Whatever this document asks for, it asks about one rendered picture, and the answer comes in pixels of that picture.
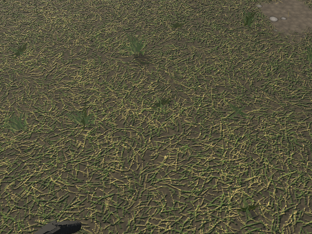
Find robot left hand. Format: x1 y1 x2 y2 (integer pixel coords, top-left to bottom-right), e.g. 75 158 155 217
34 220 82 234

